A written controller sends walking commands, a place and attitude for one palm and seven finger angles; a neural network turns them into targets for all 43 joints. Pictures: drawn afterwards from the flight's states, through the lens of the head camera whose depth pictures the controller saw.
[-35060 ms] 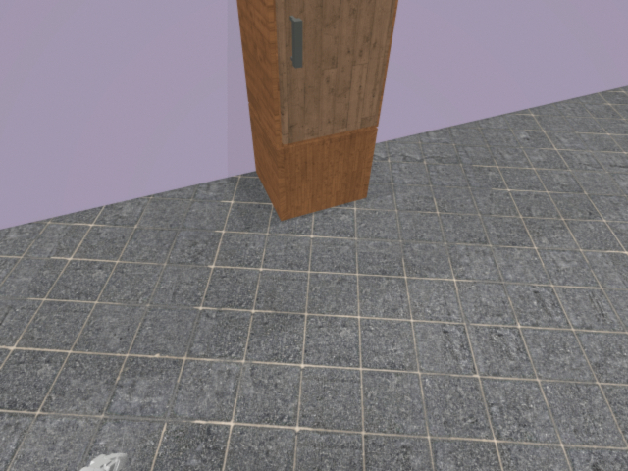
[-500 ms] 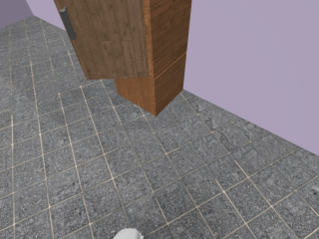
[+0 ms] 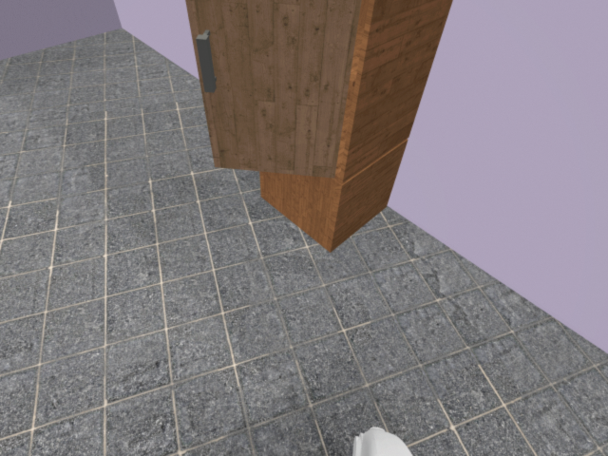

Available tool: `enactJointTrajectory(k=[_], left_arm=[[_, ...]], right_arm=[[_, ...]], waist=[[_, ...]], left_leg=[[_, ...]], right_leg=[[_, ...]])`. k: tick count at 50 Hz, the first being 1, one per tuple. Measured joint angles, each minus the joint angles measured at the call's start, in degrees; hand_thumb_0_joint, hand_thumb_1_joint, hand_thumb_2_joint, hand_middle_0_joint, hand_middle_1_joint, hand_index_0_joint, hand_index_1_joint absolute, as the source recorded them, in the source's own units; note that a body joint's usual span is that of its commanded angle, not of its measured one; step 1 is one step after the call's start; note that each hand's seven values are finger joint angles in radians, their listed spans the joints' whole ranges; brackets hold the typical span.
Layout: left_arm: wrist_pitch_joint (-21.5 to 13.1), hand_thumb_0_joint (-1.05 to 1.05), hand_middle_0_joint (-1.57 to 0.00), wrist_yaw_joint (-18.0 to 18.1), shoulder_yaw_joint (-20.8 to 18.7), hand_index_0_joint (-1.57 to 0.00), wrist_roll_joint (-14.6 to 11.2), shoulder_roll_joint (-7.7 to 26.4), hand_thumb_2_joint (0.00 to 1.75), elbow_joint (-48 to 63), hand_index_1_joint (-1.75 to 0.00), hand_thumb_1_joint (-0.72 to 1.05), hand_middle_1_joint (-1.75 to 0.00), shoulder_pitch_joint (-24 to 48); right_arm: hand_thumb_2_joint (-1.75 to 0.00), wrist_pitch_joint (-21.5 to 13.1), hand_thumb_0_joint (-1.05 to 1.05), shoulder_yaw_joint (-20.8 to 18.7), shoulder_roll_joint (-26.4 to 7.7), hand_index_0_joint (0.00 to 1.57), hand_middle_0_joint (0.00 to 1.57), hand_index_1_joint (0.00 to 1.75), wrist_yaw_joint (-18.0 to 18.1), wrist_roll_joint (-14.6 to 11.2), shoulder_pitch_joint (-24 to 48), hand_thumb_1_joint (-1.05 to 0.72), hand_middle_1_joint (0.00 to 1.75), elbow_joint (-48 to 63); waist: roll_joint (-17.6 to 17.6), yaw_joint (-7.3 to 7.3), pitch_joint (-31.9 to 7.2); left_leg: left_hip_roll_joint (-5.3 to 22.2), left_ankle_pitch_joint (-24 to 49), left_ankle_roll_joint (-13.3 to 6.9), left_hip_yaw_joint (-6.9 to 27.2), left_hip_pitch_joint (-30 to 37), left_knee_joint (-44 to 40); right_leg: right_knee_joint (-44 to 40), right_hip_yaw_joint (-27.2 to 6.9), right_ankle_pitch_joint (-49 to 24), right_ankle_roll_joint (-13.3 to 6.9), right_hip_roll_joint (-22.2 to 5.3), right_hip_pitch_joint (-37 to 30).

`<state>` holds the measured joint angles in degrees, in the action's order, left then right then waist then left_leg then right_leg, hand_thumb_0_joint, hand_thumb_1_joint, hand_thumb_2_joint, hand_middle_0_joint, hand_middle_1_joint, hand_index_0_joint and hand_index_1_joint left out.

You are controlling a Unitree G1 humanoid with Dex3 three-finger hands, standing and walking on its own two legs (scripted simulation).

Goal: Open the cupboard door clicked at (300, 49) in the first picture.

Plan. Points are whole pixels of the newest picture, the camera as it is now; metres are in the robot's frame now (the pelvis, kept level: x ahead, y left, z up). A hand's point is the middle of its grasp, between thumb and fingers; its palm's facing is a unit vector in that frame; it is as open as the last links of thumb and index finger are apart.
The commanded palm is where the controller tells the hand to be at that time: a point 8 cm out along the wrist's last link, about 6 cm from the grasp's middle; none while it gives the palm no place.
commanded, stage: take the last steps up to it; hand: left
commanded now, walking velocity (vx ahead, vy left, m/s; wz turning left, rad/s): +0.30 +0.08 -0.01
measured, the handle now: (208, 61) +0.97 +0.32 +0.02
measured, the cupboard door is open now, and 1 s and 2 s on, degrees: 41 41 41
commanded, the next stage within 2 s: come to a stop and stand still in 0.96 s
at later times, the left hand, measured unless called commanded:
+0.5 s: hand (208, 419) +0.20 +0.16 -0.16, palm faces +0.10 -0.96 -0.25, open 7.1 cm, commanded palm none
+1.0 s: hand (192, 321) +0.36 +0.23 -0.18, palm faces +0.08 -0.98 -0.18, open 7.4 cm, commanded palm none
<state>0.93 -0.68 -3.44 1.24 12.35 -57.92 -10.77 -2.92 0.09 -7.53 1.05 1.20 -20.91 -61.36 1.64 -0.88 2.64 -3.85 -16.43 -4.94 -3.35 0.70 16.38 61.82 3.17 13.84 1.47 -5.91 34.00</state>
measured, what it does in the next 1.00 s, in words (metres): walks ahead: right foot, then left foot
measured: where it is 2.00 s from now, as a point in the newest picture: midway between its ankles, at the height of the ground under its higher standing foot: (288, 395)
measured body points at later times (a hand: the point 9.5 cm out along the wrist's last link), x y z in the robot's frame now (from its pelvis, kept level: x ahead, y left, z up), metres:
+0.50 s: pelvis +0.18 -0.04 +0.00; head +0.20 -0.05 +0.45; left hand +0.19 +0.21 -0.14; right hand +0.20 -0.26 -0.16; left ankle +0.21 +0.14 -0.67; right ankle +0.17 -0.10 -0.74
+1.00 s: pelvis +0.34 +0.06 +0.00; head +0.37 +0.06 +0.45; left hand +0.36 +0.28 -0.16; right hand +0.41 -0.18 -0.15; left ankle +0.35 +0.14 -0.74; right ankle +0.36 -0.07 -0.68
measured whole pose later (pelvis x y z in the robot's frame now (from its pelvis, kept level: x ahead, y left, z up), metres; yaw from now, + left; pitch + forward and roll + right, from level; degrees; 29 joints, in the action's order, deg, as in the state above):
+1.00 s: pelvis +0.34 +0.06 +0.00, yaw +0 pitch -1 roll +1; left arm -0.3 0.4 -3.5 1.3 9.0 -60.5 -14.3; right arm -4.0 -1.9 -10.0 1.9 1.5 -11.9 -58.3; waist 2.0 -1.9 4.1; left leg -0.8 -13.1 -3.4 -9.3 -10.2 23.8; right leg 59.7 3.5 19.6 -0.4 -5.6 29.3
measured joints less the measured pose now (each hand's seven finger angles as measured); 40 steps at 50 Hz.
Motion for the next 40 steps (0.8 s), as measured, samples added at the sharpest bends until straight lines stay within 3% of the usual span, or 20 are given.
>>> enactJointTrajectory(k=[5,10,12,15,18,21,25,29,33,37,38,40], left_arm=[[0.1,0.01,-0.20,-0.2,0.7,-0.19,-0.2,-1.5,0.90,0.8,-0.30,0.91,-0.30,3.2],[-0.7,0.01,-0.20,-0.3,1.3,-0.19,-0.3,-3.2,0.90,2.5,-0.30,0.91,-0.30,5.9],[-2.3,0.01,-0.20,-0.2,1.2,-0.19,-0.2,-3.7,0.90,3.3,-0.30,0.91,-0.30,6.2],[-4.0,0.00,-0.20,0.4,1.3,-0.20,-0.6,-4.6,0.90,3.6,-0.30,0.91,-0.30,5.4],[-4.2,0.00,-0.20,1.3,1.2,-0.20,-0.7,-5.1,0.90,2.2,-0.30,0.91,-0.30,2.3],[-4.9,-0.02,-0.20,2.4,-0.6,-0.20,-1.2,-3.7,0.90,0.8,-0.30,0.95,-0.30,-0.5],[-5.1,-0.02,-0.20,1.8,-0.3,-0.20,-0.7,-2.6,0.90,-2.3,-0.30,0.95,-0.30,-4.6],[-5.1,-0.01,-0.20,1.2,0.4,-0.19,-0.4,-3.4,0.90,-4.9,-0.30,0.94,-0.30,-8.6],[-4.8,0.00,-0.20,1.0,0.9,-0.19,-0.1,-4.4,0.90,-6.8,-0.30,0.92,-0.30,-11.8],[-4.1,0.00,-0.20,1.2,0.9,-0.20,0.0,-4.9,0.90,-8.2,-0.30,0.91,-0.30,-14.4],[-3.8,0.00,-0.20,1.2,0.9,-0.20,-0.1,-5.2,0.90,-8.3,-0.30,0.91,-0.30,-15.2],[-2.9,0.00,-0.20,1.1,1.0,-0.20,-0.4,-5.2,0.90,-8.9,-0.30,0.91,-0.30,-14.7]], right_arm=[[-0.90,-0.3,0.01,0.1,0.7,0.20,0.20,0.30,0.4,0.3,-4.3,-0.91,0.30,-2.5],[-0.90,-0.3,0.01,0.0,0.5,0.20,0.20,0.30,0.5,0.5,-7.6,-0.91,0.30,-5.1],[-0.90,0.1,0.01,-0.2,0.5,0.20,0.20,0.30,0.4,0.0,-8.6,-0.91,0.30,-6.3],[-0.90,1.3,0.01,-0.9,0.2,0.20,0.20,0.30,0.1,-0.6,-6.7,-0.91,0.30,-6.7],[-0.90,2.2,0.01,-1.8,-0.9,0.20,0.20,0.30,-0.3,-0.1,-2.7,-0.91,0.30,-5.0],[-0.90,2.2,0.01,-2.4,-1.4,0.20,0.20,0.30,-0.7,0.4,1.5,-0.91,0.30,-2.2],[-0.90,2.0,0.01,-2.9,-2.2,0.19,0.20,0.30,-1.3,0.6,6.5,-0.91,0.30,0.6],[-0.90,2.1,0.01,-3.0,-2.9,0.19,0.20,0.30,-1.9,0.5,10.5,-0.91,0.30,2.0],[-0.90,2.1,0.01,-2.8,-3.1,0.19,0.20,0.30,-2.5,0.4,14.0,-0.91,0.30,2.9],[-0.90,1.2,0.01,-2.3,-2.6,0.19,0.20,0.30,-2.6,0.4,16.5,-0.91,0.30,3.8],[-0.90,0.5,0.01,-2.0,-2.7,0.19,0.20,0.30,-2.6,0.5,16.8,-0.91,0.30,4.3],[-0.90,-0.8,0.01,-2.0,-2.3,0.19,0.20,0.30,-1.8,0.8,17.3,-0.91,0.30,4.9]], waist=[[-0.6,2.08,0.5],[-1.9,3.78,1.3],[-2.5,3.43,1.8],[-3.2,3.26,3.0],[-3.0,2.70,2.7],[-2.6,2.23,1.8],[-2.1,1.10,0.5],[-2.3,-0.69,-0.2],[-1.9,-2.78,-0.2],[-0.7,-4.17,0.3],[-0.8,-4.22,0.3],[-0.1,-3.54,1.4]], left_leg=[[-1.1,-2.1,0.1,0.1,3.5,-1.6],[-0.7,-7.4,1.2,0.3,5.6,1.5],[0.2,-11.5,1.7,0.3,3.2,10.6],[1.2,-12.0,2.7,2.3,-9.1,40.4],[3.9,-5.7,3.5,2.3,-20.2,51.7],[7.3,-0.2,4.8,2.9,-27.8,48.7],[9.9,4.4,6.6,2.7,-32.1,39.6],[10.1,6.5,7.5,1.7,-32.0,31.1],[8.7,5.9,7.2,0.0,-29.4,24.0],[6.3,4.8,5.8,-2.0,-23.6,15.5],[6.0,5.9,5.2,-2.4,-21.3,12.7],[5.2,6.9,3.4,-3.1,-21.4,15.7]], right_leg=[[-9.8,1.2,-1.7,-0.8,0.6,-0.7],[-21.3,2.7,0.2,-3.1,3.2,-6.5],[-25.0,3.4,-1.2,-4.8,4.5,-10.4],[-23.5,5.0,2.1,-6.4,4.9,-13.0],[-28.9,5.3,1.2,-5.9,5.3,-17.2],[-35.1,5.5,-0.4,-6.1,5.9,-20.8],[-40.6,5.0,-1.3,-5.7,5.9,-24.9],[-43.2,4.7,-0.2,-4.5,5.3,-28.5],[-43.4,4.6,2.3,-2.8,4.2,-31.3],[-39.6,4.3,7.1,-0.5,2.2,-32.7],[-36.0,4.0,9.2,-0.1,2.0,-31.8],[-21.3,2.3,13.7,-1.2,0.7,-26.4]])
